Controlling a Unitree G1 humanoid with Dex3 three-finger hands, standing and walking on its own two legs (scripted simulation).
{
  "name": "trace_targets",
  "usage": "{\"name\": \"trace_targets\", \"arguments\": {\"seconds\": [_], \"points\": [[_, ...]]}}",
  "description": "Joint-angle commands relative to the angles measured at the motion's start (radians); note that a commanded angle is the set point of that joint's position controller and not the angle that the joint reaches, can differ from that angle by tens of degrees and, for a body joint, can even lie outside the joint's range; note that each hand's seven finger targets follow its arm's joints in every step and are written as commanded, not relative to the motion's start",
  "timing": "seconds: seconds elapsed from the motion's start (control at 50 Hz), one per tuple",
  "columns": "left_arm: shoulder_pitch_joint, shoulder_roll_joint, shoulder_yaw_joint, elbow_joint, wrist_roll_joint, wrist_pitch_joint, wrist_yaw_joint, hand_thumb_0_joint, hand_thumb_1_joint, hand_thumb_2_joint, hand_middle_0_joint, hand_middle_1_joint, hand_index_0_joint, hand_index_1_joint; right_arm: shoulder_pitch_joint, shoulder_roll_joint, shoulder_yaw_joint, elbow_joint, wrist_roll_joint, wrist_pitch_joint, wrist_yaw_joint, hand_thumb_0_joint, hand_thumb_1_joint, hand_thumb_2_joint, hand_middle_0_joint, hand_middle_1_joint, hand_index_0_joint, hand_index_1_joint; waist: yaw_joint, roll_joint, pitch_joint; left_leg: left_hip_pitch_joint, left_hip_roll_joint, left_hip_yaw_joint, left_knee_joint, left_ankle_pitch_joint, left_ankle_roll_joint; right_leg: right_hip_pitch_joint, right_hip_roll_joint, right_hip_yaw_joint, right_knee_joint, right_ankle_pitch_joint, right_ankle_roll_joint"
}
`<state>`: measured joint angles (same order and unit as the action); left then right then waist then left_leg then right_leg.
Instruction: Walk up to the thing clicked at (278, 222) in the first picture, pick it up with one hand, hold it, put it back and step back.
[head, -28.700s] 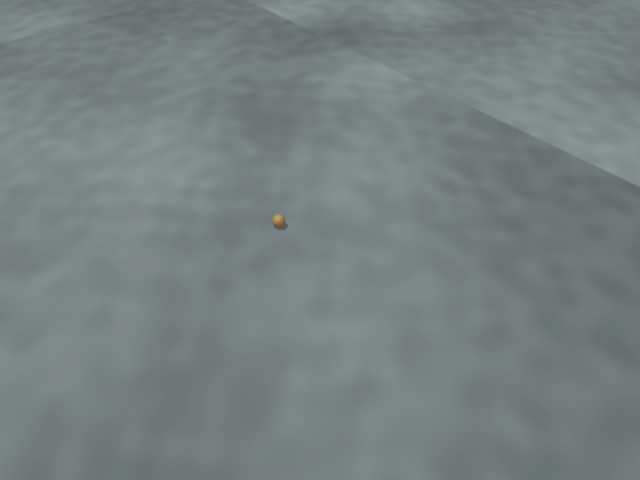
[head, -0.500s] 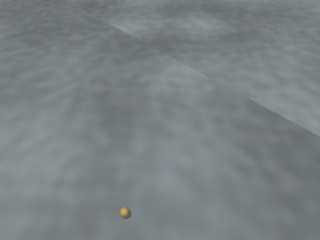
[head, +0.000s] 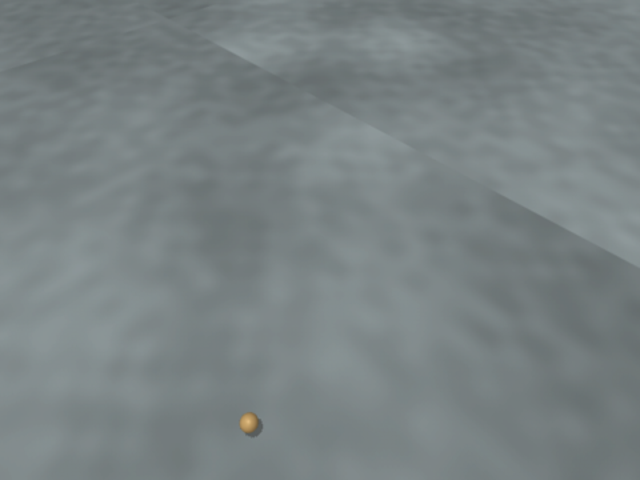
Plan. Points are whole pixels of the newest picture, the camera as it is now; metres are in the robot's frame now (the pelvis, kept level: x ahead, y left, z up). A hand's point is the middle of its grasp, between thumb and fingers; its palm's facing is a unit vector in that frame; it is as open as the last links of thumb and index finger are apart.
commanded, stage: stand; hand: left
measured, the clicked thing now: (249, 422) +0.40 +0.24 -0.76
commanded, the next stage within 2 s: rise first in 1.78 s
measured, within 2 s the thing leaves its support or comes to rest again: neither
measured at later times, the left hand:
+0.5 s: hand out of the picture +0.09 +0.26 -0.16, palm faces -0.03 -0.94 -0.34, open 7.4 cm
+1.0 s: hand out of the picture +0.09 +0.26 -0.16, palm faces -0.03 -0.94 -0.35, open 7.4 cm
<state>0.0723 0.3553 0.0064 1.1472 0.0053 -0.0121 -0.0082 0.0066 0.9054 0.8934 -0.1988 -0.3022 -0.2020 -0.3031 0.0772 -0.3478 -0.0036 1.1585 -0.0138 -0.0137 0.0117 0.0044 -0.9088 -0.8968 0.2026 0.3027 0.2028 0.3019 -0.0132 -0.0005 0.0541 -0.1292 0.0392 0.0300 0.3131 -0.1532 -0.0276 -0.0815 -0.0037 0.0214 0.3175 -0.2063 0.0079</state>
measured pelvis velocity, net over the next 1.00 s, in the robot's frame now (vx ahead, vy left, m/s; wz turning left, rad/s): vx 0.01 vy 0.01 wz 0.00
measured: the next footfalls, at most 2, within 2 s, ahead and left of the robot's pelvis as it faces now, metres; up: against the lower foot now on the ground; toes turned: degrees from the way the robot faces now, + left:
none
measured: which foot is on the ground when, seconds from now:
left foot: down 0.00-1.00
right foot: down 0.00-1.00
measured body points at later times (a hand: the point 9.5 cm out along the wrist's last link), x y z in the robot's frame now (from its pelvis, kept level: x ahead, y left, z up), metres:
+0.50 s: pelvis +0.01 +0.00 +0.00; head +0.02 +0.01 +0.45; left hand +0.09 +0.31 -0.13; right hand +0.10 -0.30 -0.13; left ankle +0.01 +0.14 -0.75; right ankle -0.02 -0.12 -0.75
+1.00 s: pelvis +0.01 +0.01 +0.00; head +0.02 +0.01 +0.45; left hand +0.09 +0.31 -0.13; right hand +0.09 -0.29 -0.13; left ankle +0.01 +0.14 -0.75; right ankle -0.02 -0.12 -0.75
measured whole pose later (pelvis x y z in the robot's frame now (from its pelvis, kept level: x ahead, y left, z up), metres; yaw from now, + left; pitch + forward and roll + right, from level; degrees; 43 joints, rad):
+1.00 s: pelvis +0.01 +0.01 +0.00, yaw +0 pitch -2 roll +0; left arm 0.11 0.36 0.00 1.13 0.01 -0.01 0.00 0.01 0.91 0.89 -0.20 -0.30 -0.20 -0.30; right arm 0.08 -0.34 -0.01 1.15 -0.01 -0.01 0.01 0.00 -0.91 -0.90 0.20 0.30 0.20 0.30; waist -0.01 0.00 0.05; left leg -0.11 0.03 0.03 0.31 -0.17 -0.02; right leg -0.05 -0.02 0.02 0.30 -0.21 0.02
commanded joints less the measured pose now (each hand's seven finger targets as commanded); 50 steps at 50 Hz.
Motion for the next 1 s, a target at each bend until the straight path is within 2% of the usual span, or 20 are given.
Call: {"name": "trace_targets", "arguments": {"seconds": [0.0, 0.04, 0.08, 0.12, 0.2, 0.24, 0.28, 0.34, 0.42, 0.48, 0.56, 0.64, 0.72, 0.84, 0.98], "points": [[-0.048, 0.215, 0.043, -0.056, -0.005, -0.024, 0.014, 0.000, 0.900, 0.900, -0.200, -0.300, -0.200, -0.300, -0.055, -0.215, -0.039, -0.063, 0.006, -0.025, -0.016, 0.000, -0.900, -0.900, 0.200, 0.300, 0.200, 0.300, 0.002, 0.006, -0.099, 0.073, 0.104, -0.091, -0.033, 0.159, 0.036, -0.036, -0.117, 0.087, -0.050, 0.181, -0.025], [-0.038, 0.215, 0.042, -0.057, -0.004, -0.023, 0.014, 0.000, 0.900, 0.900, -0.200, -0.300, -0.200, -0.300, -0.059, -0.215, -0.040, -0.061, 0.005, -0.024, -0.016, 0.000, -0.900, -0.900, 0.200, 0.300, 0.200, 0.300, 0.006, 0.009, -0.096, 0.063, 0.105, -0.092, -0.038, 0.141, 0.037, -0.035, -0.115, 0.079, -0.050, 0.164, -0.024], [-0.034, 0.207, 0.039, -0.059, -0.002, -0.025, 0.014, 0.000, 0.900, 0.900, -0.200, -0.300, -0.200, -0.300, -0.063, -0.218, -0.039, -0.065, 0.007, -0.025, -0.016, 0.000, -0.900, -0.900, 0.200, 0.300, 0.200, 0.300, 0.007, 0.008, -0.109, 0.092, 0.110, -0.091, -0.024, 0.182, 0.040, -0.042, -0.118, 0.081, -0.049, 0.197, -0.022], [-0.030, 0.217, 0.041, -0.057, -0.002, -0.025, 0.017, 0.000, 0.900, 0.900, -0.200, -0.300, -0.200, -0.300, -0.055, -0.211, -0.039, -0.062, 0.007, -0.021, -0.016, 0.000, -0.900, -0.900, 0.200, 0.300, 0.200, 0.300, 0.003, -0.017, -0.104, 0.081, 0.107, -0.092, -0.025, 0.171, 0.039, -0.032, -0.119, 0.079, -0.052, 0.199, -0.021], [-0.028, 0.210, 0.037, -0.061, 0.000, -0.025, 0.019, 0.000, 0.900, 0.900, -0.200, -0.300, -0.200, -0.300, -0.063, -0.219, -0.041, -0.067, 0.008, -0.015, -0.016, 0.000, -0.900, -0.900, 0.200, 0.300, 0.200, 0.300, 0.003, 0.005, -0.101, 0.078, 0.104, -0.085, -0.020, 0.148, 0.043, -0.039, -0.122, 0.081, -0.062, 0.190, -0.018], [-0.023, 0.213, 0.037, -0.062, -0.001, -0.025, 0.019, 0.000, 0.900, 0.900, -0.200, -0.300, -0.200, -0.300, -0.062, -0.212, -0.038, -0.066, 0.008, -0.016, -0.016, 0.000, -0.900, -0.900, 0.200, 0.300, 0.200, 0.300, 0.002, 0.005, -0.106, 0.092, 0.105, -0.087, -0.019, 0.173, 0.042, -0.044, -0.121, 0.078, -0.057, 0.208, -0.019], [-0.022, 0.211, 0.036, -0.062, -0.002, -0.027, 0.020, 0.000, 0.900, 0.900, -0.200, -0.300, -0.200, -0.300, -0.057, -0.218, -0.040, -0.066, 0.008, -0.018, -0.016, 0.000, -0.900, -0.900, 0.200, 0.300, 0.200, 0.300, 0.002, 0.008, -0.119, 0.095, 0.109, -0.082, -0.009, 0.230, 0.043, -0.015, -0.128, 0.080, -0.043, 0.273, -0.021], [-0.009, 0.213, 0.035, -0.061, -0.001, -0.027, 0.021, 0.000, 0.900, 0.900, -0.200, -0.300, -0.200, -0.300, -0.059, -0.216, -0.041, -0.066, 0.009, -0.015, -0.016, 0.000, -0.900, -0.900, 0.200, 0.300, 0.200, 0.300, 0.004, -0.005, -0.123, 0.101, 0.108, -0.082, -0.005, 0.233, 0.044, -0.011, -0.125, 0.070, -0.045, 0.283, -0.018], [-0.009, 0.210, 0.035, -0.062, -0.001, -0.024, 0.022, 0.000, 0.900, 0.900, -0.200, -0.300, -0.200, -0.300, -0.063, -0.216, -0.041, -0.070, 0.009, -0.014, -0.018, 0.000, -0.900, -0.900, 0.200, 0.300, 0.200, 0.300, 0.004, 0.015, -0.111, 0.099, 0.107, -0.080, -0.010, 0.222, 0.044, -0.015, -0.127, 0.074, -0.049, 0.262, -0.018], [-0.010, 0.216, 0.037, -0.062, -0.001, -0.022, 0.021, 0.000, 0.900, 0.900, -0.200, -0.300, -0.200, -0.300, -0.061, -0.209, -0.039, -0.068, 0.008, -0.015, -0.017, 0.000, -0.900, -0.900, 0.200, 0.300, 0.200, 0.300, 0.006, 0.005, -0.083, 0.072, 0.102, -0.087, -0.033, 0.171, 0.038, -0.024, -0.120, 0.069, -0.059, 0.194, -0.018], [-0.010, 0.205, 0.035, -0.066, 0.000, -0.021, 0.020, 0.000, 0.900, 0.900, -0.200, -0.300, -0.200, -0.301, -0.066, -0.216, -0.040, -0.071, 0.007, -0.015, -0.017, 0.000, -0.900, -0.900, 0.200, 0.300, 0.200, 0.300, 0.009, 0.009, -0.076, 0.072, 0.102, -0.087, -0.034, 0.163, 0.041, -0.032, -0.122, 0.070, -0.064, 0.182, -0.018], [-0.007, 0.212, 0.038, -0.071, 0.003, -0.023, 0.020, 0.000, 0.900, 0.900, -0.200, -0.300, -0.200, -0.301, -0.062, -0.219, -0.042, -0.075, 0.007, -0.019, -0.018, 0.000, -0.900, -0.900, 0.200, 0.300, 0.200, 0.300, 0.009, 0.014, -0.113, 0.101, 0.108, -0.087, -0.022, 0.225, 0.045, -0.012, -0.127, 0.070, -0.054, 0.236, -0.020], [-0.009, 0.209, 0.035, -0.072, 0.002, -0.021, 0.021, 0.000, 0.900, 0.900, -0.200, -0.300, -0.200, -0.301, -0.056, -0.210, -0.040, -0.072, 0.007, -0.017, -0.018, 0.000, -0.900, -0.900, 0.200, 0.300, 0.200, 0.300, 0.008, -0.004, -0.096, 0.083, 0.107, -0.090, -0.028, 0.206, 0.043, -0.015, -0.127, 0.066, -0.054, 0.222, -0.020], [0.002, 0.210, 0.034, -0.074, 0.002, -0.024, 0.023, 0.000, 0.900, 0.900, -0.200, -0.300, -0.200, -0.301, -0.051, -0.215, -0.043, -0.073, 0.009, -0.014, -0.017, 0.000, -0.900, -0.900, 0.200, 0.300, 0.200, 0.300, 0.007, -0.005, -0.106, 0.102, 0.104, -0.082, -0.015, 0.215, 0.047, -0.012, -0.129, 0.069, -0.058, 0.253, -0.017], [0.004, 0.210, 0.033, -0.078, 0.001, -0.021, 0.021, 0.000, 0.900, 0.900, -0.200, -0.300, -0.200, -0.301, -0.043, -0.212, -0.041, -0.072, 0.006, -0.015, -0.017, 0.000, -0.900, -0.900, 0.200, 0.300, 0.200, 0.300, 0.006, 0.010, -0.079, 0.083, 0.101, -0.083, -0.033, 0.172, 0.043, -0.029, -0.125, 0.073, -0.070, 0.191, -0.019]]}}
